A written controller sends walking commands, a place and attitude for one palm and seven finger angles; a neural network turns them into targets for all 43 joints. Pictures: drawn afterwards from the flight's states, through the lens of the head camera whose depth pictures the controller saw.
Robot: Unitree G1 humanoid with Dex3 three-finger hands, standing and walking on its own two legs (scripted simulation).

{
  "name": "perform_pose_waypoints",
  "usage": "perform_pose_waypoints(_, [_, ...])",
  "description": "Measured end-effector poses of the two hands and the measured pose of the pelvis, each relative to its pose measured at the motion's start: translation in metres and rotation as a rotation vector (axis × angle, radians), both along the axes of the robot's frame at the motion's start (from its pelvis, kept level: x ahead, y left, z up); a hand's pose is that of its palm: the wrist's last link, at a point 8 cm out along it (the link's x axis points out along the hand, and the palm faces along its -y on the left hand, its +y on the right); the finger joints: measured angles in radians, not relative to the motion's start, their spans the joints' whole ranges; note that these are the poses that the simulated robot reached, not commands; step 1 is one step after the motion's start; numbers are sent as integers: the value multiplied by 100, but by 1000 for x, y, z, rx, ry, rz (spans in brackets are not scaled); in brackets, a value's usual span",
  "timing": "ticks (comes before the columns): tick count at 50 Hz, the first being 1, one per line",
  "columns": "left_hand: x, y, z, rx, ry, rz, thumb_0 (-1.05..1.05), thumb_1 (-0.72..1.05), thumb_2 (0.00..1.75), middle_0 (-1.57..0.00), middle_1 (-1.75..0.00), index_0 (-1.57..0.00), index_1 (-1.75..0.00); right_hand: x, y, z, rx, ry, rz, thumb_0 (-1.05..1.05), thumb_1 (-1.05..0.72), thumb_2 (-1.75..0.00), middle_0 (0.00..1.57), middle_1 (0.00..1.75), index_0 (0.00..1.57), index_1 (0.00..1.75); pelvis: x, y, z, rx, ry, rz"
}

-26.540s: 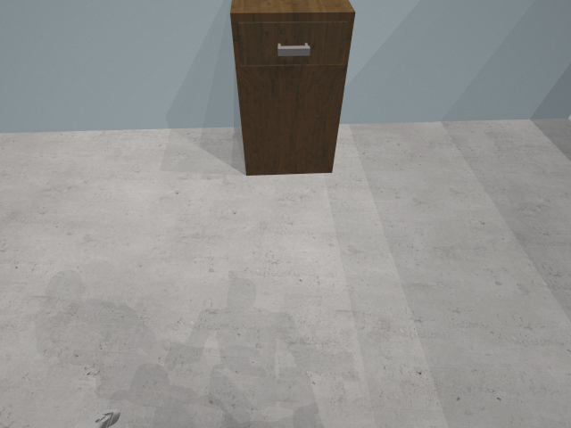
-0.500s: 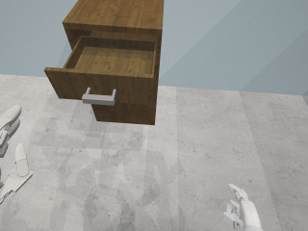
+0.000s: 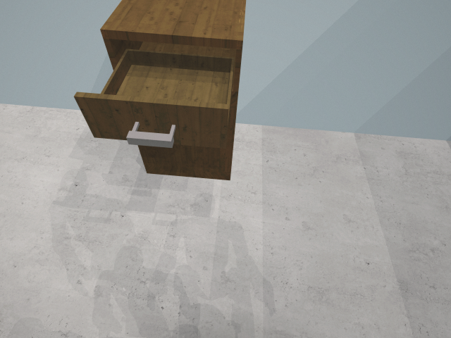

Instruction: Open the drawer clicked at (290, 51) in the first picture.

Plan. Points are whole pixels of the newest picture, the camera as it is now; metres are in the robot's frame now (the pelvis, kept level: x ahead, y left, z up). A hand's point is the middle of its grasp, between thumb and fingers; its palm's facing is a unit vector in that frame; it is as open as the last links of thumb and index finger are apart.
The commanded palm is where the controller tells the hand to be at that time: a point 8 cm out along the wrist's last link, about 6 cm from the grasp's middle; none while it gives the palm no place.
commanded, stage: let the arm hang, fingers relaxed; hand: left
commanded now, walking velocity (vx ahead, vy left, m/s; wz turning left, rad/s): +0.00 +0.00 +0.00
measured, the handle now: (152, 133) +0.62 +0.24 -0.09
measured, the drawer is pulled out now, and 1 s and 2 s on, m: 0.30 0.30 0.30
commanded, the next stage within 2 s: look to check the result in 0.66 s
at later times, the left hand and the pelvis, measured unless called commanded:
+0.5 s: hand out of the picture +0.01 +0.17 -0.17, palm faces -0.01 -0.98 -0.21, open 7.3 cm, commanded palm none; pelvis +0.00 +0.00 +0.00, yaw -1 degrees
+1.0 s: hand out of the picture +0.02 +0.17 -0.17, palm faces -0.02 -0.97 -0.24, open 7.3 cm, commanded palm none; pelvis +0.01 -0.01 +0.00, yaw -1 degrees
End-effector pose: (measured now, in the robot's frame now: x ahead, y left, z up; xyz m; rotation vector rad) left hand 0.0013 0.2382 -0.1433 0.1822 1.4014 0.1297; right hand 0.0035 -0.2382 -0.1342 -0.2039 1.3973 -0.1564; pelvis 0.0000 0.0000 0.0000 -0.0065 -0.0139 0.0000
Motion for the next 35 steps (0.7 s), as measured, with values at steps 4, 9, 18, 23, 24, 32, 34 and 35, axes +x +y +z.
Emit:
perform_pose_waypoints(4, [-23,9,6,33,68,16,0,94,90,-20,-30,-21,-30,-21,8,-6,24,49,-29,1,-90,-90,19,30,20,30,-1,2,1,0,-6,-2])
perform_pose_waypoints(9, [-30,15,11,61,87,22,0,92,90,-20,-30,-20,-30,-31,21,-13,62,57,-49,0,-90,-90,19,30,20,30,-3,4,2,5,-14,-7])
perform_pose_waypoints(18, [-9,1,9,42,28,11,0,91,90,-19,-30,-20,-30,-28,36,-18,105,32,-66,0,-90,-90,20,30,20,30,-4,3,2,11,-16,-13])
perform_pose_waypoints(23, [5,-11,5,12,-5,4,0,91,90,-19,-30,-20,-30,-26,36,-17,101,23,-77,0,-90,-90,20,30,20,30,-1,2,2,13,-15,-16])
perform_pose_waypoints(24, [7,-14,4,6,-9,3,0,91,90,-19,-30,-20,-30,-26,35,-17,99,22,-80,0,-90,-90,20,30,20,30,-1,1,2,13,-15,-17])
perform_pose_waypoints(32, [12,-18,3,4,-4,4,0,92,90,-20,-30,-20,-30,-23,27,-14,80,25,-91,0,-90,-90,19,30,20,30,4,-3,3,13,-14,-19])
perform_pose_waypoints(34, [12,-18,4,6,0,5,0,92,90,-20,-30,-20,-30,-22,25,-14,76,26,-91,0,-90,-90,19,30,20,30,5,-4,3,14,-14,-20])
perform_pose_waypoints(35, [11,-18,4,7,2,6,0,92,90,-20,-30,-20,-30,-21,23,-14,74,26,-91,0,-90,-90,19,30,20,30,5,-4,3,14,-14,-20])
